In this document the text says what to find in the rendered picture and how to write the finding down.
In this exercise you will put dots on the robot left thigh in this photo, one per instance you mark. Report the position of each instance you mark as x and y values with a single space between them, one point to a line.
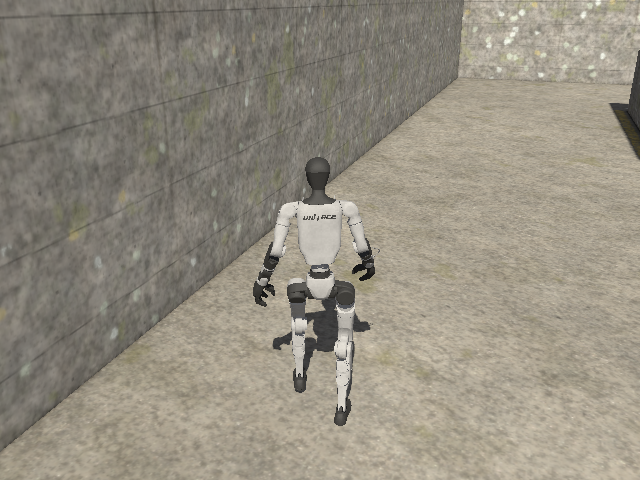
297 294

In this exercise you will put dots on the left robot upper arm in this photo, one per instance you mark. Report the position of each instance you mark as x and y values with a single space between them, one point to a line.
286 212

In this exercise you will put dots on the robot right forearm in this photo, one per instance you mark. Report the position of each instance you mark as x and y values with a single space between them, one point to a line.
367 257

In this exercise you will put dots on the robot left forearm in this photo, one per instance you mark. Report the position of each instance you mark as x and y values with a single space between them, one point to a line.
267 268

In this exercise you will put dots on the robot right hand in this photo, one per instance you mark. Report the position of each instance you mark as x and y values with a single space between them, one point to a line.
368 275

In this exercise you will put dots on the left robot foot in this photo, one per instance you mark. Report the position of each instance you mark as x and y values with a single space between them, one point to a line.
299 383

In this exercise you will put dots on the robot left hand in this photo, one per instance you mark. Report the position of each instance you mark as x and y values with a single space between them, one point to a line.
258 292

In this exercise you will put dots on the right robot upper arm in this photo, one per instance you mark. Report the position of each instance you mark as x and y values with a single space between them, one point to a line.
350 210

